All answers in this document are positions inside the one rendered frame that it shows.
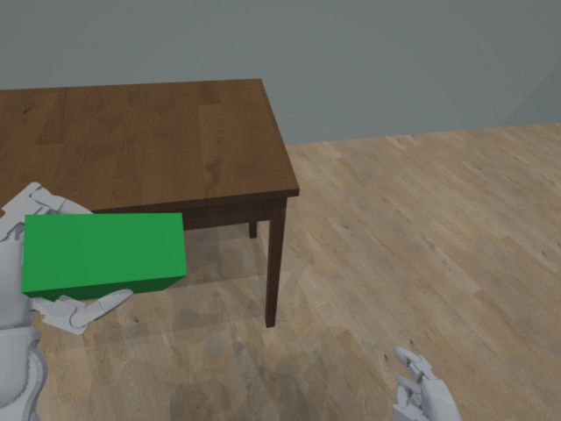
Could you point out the sponge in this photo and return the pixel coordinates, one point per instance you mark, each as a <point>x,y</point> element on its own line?
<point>88,256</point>

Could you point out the table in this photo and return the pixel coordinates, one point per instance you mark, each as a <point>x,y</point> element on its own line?
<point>211,150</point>

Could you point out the right robot hand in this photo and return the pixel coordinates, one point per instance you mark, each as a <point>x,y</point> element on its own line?
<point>432,402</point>

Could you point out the robot left forearm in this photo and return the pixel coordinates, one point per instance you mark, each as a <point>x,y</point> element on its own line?
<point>23,373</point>

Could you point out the left robot hand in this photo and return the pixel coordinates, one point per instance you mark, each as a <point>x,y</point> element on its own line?
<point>16,309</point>

